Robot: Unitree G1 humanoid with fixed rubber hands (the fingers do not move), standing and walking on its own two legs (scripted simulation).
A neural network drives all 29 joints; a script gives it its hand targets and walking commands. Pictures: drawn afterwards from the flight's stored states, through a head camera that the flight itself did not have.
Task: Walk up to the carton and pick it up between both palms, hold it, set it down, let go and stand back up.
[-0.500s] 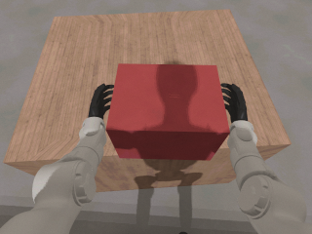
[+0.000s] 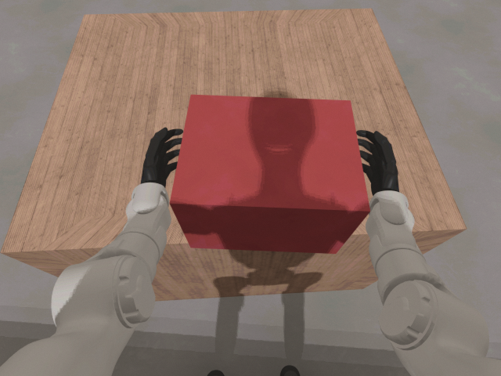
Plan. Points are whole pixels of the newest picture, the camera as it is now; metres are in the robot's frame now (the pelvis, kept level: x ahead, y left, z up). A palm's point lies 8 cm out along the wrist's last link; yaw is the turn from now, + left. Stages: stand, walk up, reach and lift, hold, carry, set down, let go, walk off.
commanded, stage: set down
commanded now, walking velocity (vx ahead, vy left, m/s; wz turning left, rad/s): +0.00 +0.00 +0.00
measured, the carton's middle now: (266, 177) +0.46 -0.02 -0.04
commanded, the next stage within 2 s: none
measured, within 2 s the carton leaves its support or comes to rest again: neither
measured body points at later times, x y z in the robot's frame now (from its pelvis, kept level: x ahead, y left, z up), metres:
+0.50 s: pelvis +0.00 +0.00 +0.00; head +0.12 +0.01 +0.43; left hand +0.45 +0.17 +0.01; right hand +0.43 -0.21 +0.02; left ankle -0.01 +0.13 -0.74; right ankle +0.00 -0.12 -0.74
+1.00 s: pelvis -0.02 -0.01 -0.04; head +0.10 +0.00 +0.39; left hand +0.47 +0.20 +0.02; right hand +0.45 -0.26 +0.02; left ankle -0.01 +0.13 -0.74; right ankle +0.00 -0.12 -0.74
